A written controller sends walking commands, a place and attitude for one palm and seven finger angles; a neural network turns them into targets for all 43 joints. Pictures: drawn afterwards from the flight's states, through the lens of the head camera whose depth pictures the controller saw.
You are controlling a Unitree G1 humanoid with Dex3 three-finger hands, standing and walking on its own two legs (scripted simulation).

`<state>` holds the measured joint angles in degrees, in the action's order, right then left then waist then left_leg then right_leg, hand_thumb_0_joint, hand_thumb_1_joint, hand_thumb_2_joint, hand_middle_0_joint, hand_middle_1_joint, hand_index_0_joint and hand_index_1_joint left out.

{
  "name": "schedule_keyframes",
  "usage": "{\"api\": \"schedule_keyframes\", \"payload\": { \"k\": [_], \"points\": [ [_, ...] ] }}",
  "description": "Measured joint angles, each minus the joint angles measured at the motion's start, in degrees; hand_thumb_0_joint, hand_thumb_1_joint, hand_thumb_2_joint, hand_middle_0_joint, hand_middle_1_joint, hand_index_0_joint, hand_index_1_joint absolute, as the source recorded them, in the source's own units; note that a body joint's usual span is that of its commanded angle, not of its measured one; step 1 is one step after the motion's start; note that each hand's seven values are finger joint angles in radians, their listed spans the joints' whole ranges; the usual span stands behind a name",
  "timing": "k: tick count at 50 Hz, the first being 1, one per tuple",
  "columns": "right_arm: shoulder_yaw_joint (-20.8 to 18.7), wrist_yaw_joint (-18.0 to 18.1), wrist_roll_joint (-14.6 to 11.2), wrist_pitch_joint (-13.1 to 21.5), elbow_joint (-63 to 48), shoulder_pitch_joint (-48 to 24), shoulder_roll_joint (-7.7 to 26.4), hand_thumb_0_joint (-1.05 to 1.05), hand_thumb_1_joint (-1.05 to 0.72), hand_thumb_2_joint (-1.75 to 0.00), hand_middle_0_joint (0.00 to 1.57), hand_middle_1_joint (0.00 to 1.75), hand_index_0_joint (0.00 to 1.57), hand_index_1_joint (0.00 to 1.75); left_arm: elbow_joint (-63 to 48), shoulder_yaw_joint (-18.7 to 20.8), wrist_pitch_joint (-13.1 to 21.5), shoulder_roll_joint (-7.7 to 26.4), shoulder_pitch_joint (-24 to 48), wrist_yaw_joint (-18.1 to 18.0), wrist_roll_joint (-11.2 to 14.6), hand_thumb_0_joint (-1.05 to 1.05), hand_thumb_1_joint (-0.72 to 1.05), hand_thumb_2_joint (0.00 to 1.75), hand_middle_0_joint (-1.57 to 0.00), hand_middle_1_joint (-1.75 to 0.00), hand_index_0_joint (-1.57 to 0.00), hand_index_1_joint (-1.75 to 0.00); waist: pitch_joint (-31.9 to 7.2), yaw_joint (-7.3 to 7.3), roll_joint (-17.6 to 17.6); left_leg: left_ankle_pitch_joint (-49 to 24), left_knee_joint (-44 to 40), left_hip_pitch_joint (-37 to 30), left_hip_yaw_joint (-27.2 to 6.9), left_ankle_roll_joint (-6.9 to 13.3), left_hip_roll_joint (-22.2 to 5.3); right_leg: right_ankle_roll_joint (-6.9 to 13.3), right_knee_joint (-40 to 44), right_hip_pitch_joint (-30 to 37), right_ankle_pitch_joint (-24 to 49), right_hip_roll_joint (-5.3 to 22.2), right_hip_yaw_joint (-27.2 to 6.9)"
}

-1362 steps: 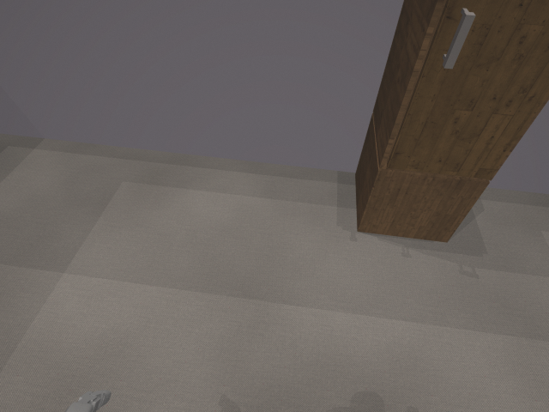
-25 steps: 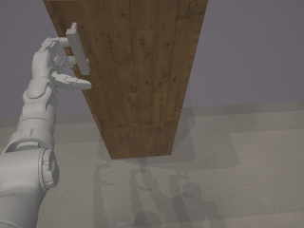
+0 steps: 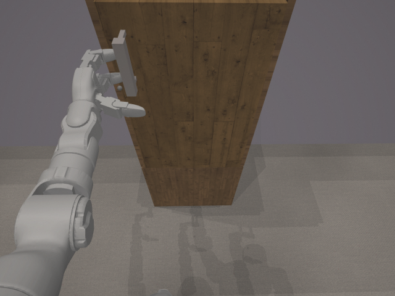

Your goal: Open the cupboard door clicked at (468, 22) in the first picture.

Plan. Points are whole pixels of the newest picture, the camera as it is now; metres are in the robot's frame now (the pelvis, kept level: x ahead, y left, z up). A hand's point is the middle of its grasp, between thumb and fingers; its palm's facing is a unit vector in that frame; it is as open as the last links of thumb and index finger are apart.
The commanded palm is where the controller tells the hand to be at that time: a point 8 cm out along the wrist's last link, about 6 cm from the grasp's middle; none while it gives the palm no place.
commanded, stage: slide the fingers in behind the handle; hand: left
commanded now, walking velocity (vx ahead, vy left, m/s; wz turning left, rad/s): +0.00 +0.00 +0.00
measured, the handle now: (127, 64) +0.57 +0.16 +0.15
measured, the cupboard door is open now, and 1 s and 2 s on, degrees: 0 2 2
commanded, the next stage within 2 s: move the hooked fingers beside the handle in 0.20 s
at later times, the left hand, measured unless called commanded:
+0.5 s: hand (119, 90) +0.48 +0.16 +0.15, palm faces +0.08 -1.00 -0.01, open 14.7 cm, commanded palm +0.45 +0.19 +0.15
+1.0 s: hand (116, 90) +0.48 +0.16 +0.16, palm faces +0.05 -1.00 +0.00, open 14.2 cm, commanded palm +0.45 +0.21 +0.15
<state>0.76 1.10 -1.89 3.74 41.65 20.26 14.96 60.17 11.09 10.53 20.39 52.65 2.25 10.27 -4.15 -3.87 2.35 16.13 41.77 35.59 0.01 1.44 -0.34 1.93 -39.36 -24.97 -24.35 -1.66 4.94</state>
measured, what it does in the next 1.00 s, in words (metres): stands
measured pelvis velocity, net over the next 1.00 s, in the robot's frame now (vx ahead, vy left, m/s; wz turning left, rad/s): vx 0.00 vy -0.01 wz -0.03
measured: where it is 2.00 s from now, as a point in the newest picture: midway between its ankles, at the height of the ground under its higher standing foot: outside the picture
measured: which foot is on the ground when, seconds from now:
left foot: down 0.00-1.00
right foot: down 0.00-1.00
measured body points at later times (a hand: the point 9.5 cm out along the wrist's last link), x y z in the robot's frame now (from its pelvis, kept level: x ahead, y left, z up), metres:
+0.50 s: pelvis +0.00 +0.00 +0.00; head +0.04 +0.00 +0.45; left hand +0.47 +0.21 +0.16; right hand +0.05 -0.26 -0.12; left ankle +0.04 +0.10 -0.71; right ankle -0.05 -0.10 -0.71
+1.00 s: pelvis +0.00 -0.01 +0.00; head +0.04 -0.01 +0.45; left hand +0.47 +0.22 +0.16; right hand +0.04 -0.28 -0.12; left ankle +0.04 +0.10 -0.71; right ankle -0.05 -0.10 -0.71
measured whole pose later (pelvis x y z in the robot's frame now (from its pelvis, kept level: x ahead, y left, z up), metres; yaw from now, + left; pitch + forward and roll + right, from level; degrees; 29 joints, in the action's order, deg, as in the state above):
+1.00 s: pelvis +0.00 -0.01 +0.00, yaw -2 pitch +9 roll -1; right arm 1.2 2.8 -2.6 1.9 40.2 20.4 15.8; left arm 59.2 17.6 11.1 23.8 48.2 8.3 9.4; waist -3.7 -5.4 2.2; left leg 15.6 40.0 33.1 1.3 0.9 -1.5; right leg 2.5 -38.2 -23.5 -23.4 -2.7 3.3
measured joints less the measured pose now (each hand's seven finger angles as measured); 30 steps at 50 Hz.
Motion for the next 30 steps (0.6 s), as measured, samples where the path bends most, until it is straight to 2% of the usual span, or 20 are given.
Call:
{"api": "schedule_keyframes", "payload": {
  "k": [17,30],
  "points": [
    [-0.22,-0.08,-0.1,0.85,0.11,0.46,0.2,0.0,-0.91,-0.9,0.2,0.29,0.2,0.3,-2.51,-0.6,-0.04,-1.23,-2.35,-0.95,0.14,-0.02,-0.5,0.3,-0.16,-1.17,-0.16,-1.15,0.12,0.34,0.3,0.1,-0.22,-1.14,0.34,0.2,0.1,-0.23,0.28,1.07,0.06,0.13,-0.38],
    [0.25,0.74,-0.15,0.56,-0.05,-0.03,0.41,0.0,-0.91,-0.9,0.2,0.29,0.2,0.3,-0.34,2.25,0.52,0.85,-1.73,1.7,-0.64,-0.02,-0.5,0.3,-0.19,-1.18,-0.19,-1.16,0.58,-0.58,-0.03,-0.57,-0.97,-1.36,0.55,-0.12,-0.36,0.13,0.55,0.87,0.64,-0.3,-0.69]
  ]
}}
